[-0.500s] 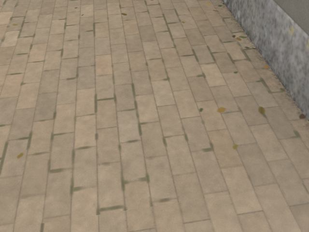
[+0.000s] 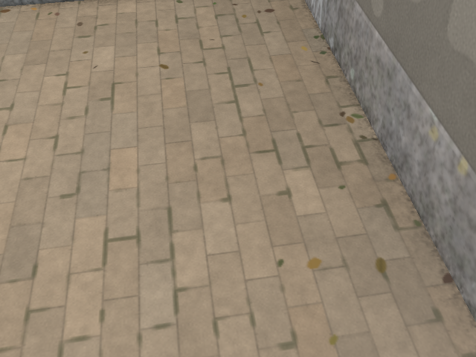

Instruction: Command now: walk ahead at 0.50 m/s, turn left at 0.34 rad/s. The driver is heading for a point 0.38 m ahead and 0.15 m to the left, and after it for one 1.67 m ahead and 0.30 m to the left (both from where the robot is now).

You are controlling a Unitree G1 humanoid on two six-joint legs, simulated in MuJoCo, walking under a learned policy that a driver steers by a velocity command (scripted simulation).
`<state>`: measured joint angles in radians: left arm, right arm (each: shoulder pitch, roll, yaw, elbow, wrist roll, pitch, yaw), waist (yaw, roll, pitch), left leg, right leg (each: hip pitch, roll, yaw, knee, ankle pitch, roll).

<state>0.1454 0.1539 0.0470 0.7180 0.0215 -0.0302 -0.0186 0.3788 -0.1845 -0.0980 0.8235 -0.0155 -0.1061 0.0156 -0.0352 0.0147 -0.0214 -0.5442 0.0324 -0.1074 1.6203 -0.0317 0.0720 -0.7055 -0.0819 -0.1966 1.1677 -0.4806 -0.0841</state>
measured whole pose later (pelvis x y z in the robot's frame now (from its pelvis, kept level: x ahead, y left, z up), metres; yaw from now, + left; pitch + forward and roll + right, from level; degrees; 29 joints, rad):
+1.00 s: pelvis +0.42 +0.01 +0.09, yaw +25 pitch +0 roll +1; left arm 0.25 0.21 0.01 0.75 0.02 -0.02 0.04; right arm 0.30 -0.24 -0.03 0.74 -0.02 -0.02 -0.02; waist -0.02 0.03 0.00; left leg -0.18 -0.13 -0.10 0.53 -0.34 0.08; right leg -0.33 0.01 -0.01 0.51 -0.19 -0.03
